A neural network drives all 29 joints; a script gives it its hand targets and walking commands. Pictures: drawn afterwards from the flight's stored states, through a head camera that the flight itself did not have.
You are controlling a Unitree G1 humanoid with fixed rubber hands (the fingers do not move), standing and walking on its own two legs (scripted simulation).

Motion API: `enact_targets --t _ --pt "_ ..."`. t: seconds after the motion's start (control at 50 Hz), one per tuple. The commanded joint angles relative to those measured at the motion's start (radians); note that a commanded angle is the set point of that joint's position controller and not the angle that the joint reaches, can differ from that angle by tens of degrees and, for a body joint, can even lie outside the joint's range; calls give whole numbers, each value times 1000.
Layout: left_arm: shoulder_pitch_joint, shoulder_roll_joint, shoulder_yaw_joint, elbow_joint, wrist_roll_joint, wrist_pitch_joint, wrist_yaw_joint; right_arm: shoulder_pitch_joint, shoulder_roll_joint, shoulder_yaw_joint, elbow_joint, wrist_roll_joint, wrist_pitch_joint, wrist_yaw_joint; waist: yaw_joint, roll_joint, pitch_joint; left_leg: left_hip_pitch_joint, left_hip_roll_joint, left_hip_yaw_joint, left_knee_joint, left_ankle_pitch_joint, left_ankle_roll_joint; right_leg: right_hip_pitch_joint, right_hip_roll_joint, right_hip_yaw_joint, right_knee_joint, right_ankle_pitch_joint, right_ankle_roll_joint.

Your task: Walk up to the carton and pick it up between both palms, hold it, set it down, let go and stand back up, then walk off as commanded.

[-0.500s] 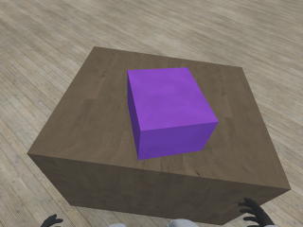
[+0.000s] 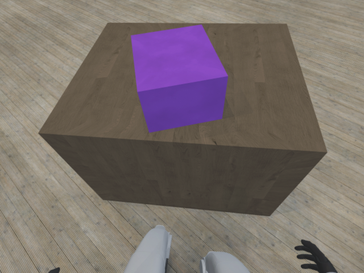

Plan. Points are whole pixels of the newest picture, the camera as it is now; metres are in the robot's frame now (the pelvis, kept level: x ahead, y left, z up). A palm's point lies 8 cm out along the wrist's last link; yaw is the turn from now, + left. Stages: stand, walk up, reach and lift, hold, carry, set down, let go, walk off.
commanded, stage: walk off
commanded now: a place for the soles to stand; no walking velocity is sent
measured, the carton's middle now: (176, 76) +0.69 +0.04 -0.01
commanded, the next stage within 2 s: none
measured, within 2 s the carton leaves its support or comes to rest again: neither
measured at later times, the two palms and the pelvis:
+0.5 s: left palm out of the picture +0.03 +0.22 -0.04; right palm out of the picture -0.15 -0.42 -0.13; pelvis -0.15 -0.08 -0.01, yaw -1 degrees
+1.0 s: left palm out of the picture -0.14 +0.16 -0.02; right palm out of the picture -0.26 -0.50 -0.15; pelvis -0.28 -0.17 -0.02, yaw +2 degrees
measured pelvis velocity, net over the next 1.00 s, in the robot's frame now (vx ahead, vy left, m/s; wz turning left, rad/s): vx -0.28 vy -0.17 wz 0.04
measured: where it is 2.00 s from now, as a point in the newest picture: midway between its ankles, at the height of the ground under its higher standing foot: outside the picture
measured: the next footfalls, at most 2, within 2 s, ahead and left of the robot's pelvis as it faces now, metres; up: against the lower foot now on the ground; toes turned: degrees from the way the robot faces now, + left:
left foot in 0.40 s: -0.07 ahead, +0.08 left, +0.00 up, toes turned -9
right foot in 0.54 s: -0.14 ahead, -0.15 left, +0.00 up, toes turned +4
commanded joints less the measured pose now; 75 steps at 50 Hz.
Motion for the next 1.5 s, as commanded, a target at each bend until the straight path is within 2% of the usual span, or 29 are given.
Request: enact_targets --t 0.0,0.1,0.16,0.26,0.3,0.32,0.34,0.4,0.44,0.5,0.56,0.6,0.62,0.72,0.76,0.82,0.84,0.88,0.9,0.94,0.96,0.98,1.0,1.08,1.12,1.34,1.4,1.46,1.48 --pt "-136 242 100 -54 31 -47 36 90 -221 -168 -14 -15 0 -15 -42 -42 -43 -117 -103 -157 245 -22 -29 -23 -223 382 -572 209 235" --pt "-111 207 102 -74 34 -38 31 141 -248 -165 14 -16 14 -8 -17 -78 -150 -70 -99 -105 169 -71 -69 211 -243 379 -610 124 171" --pt "-130 190 98 -79 21 -37 39 211 -249 -174 46 -25 15 -10 -38 -102 -159 -27 -112 -82 77 -51 -75 264 -192 279 -637 266 262" --pt "-429 231 133 -109 37 13 20 563 -336 -215 109 -25 27 10 -218 -230 -192 482 -139 80 -173 -133 -53 -89 -51 59 -798 157 496" --pt "-465 198 136 -133 44 26 5 668 -283 -218 102 -14 29 11 -286 -193 -251 526 -51 92 -506 -174 51 -51 12 9 -570 144 457" --pt "-438 243 137 -111 44 29 6 627 -302 -228 101 -25 27 10 -282 -33 -270 420 49 10 -655 -84 105 37 18 25 -229 21 396" --pt "-265 207 128 -60 21 22 21 357 -216 -194 36 -21 17 2 -161 264 -249 154 173 -225 -665 6 165 139 -59 182 207 -121 230" --pt "55 259 131 -13 -7 -16 38 -102 -259 -151 -162 -62 -10 1 88 335 -114 -471 407 -637 -755 -315 281 256 -25 324 682 -208 104" --pt "110 195 116 -36 4 -29 55 -327 -297 -146 -170 -95 -34 -19 186 345 74 -831 466 -629 -713 -179 305 423 -72 429 625 -145 80" --pt "86 252 126 14 14 -83 64 9 -171 -123 -114 -55 -15 12 96 22 -130 -190 -2 -126 -34 -31 -39 378 -268 540 -531 -16 118" --pt "83 302 124 35 15 -114 101 206 -173 -138 -91 -74 -8 42 -79 -93 -186 -175 -63 -71 120 -148 -24 378 -230 455 -389 736 298" --pt "58 312 119 29 7 -112 125 185 -223 -163 -62 -63 8 47 -28 -34 -90 -100 -53 -174 177 -58 -37 63 -351 543 -569 448 316" --pt "17 327 129 32 -4 -119 123 223 -248 -173 -42 -61 8 50 -56 -114 -22 -32 -94 -109 147 -69 -46 8 -293 462 -636 537 436" --pt "-42 287 145 28 -10 -101 111 380 -240 -177 17 -64 12 69 -104 -376 -169 168 -144 38 -103 -138 -43 224 -115 174 -617 950 586" --pt "-118 251 142 3 6 -97 98 462 -242 -188 26 -63 16 69 -170 -195 -275 304 -98 44 -158 -86 -21 188 -119 199 -532 950 488" --pt "-329 259 153 -67 -3 -87 93 698 -241 -212 41 -45 8 59 -384 -131 -395 568 -17 77 -542 -32 121 92 12 76 -104 1070 550" --pt "-301 243 148 -62 4 -91 89 638 -237 -219 46 -36 4 53 -365 33 -369 609 61 7 -578 109 168 -40 39 94 45 666 466" --pt "-57 271 148 11 6 -101 91 213 -198 -195 -93 -39 -3 58 -159 375 -193 20 289 -435 -421 72 294 -24 -66 403 496 -479 124" --pt "59 325 155 -5 1 -110 83 85 -251 -183 -135 -57 -1 57 -42 256 -119 -284 367 -538 -442 -105 301 114 -155 471 401 -524 42" --pt "363 319 142 109 8 -100 66 -213 -300 -150 -169 -94 -7 66 175 183 -122 -492 262 -222 -452 -425 178 223 -193 504 151 -527 -27" --pt "357 261 141 109 31 -107 73 -188 -274 -148 -155 -111 -20 60 198 88 -17 -552 161 -113 -242 -440 85 347 -245 441 -194 -321 -1" --pt "215 280 142 91 45 -131 90 18 -176 -132 -126 -110 -22 67 74 -227 -56 -403 0 7 66 -285 35 326 -281 497 -476 -266 17" --pt "91 296 136 47 47 -128 97 139 -182 -140 -77 -107 -25 69 -7 -298 -85 -363 -23 23 181 -229 -10 265 -346 631 -559 -147 37" --pt "-52 351 127 31 39 -117 79 189 -323 -176 19 -56 9 106 -72 -201 147 -68 -30 -6 326 -229 1 -494 -290 674 -818 -803 98" --pt "-60 319 121 24 38 -127 83 272 -304 -173 41 -66 4 121 -101 -184 135 -62 -12 -23 294 -122 -2 -431 -264 576 -757 -634 148" --pt "-36 299 128 -9 42 -114 51 348 -286 -193 24 -71 -21 118 -85 -235 -248 156 64 100 -52 -156 0 -11 -207 407 -629 -258 -20" --pt "-157 264 112 -32 65 -105 41 530 -277 -209 63 -64 -26 110 -205 -176 -325 530 78 165 -270 -115 38 -173 -131 224 -508 -91 33" --pt "-146 190 101 -25 52 -104 60 578 -290 -213 86 -74 -49 90 -273 120 -172 621 191 -207 -672 -173 106 -507 73 169 170 -175 74" --pt "-97 155 90 -49 31 -96 62 454 -343 -202 7 -81 -55 85 -205 262 -49 391 361 -594 -839 -630 131 -637 162 218 422 -190 105"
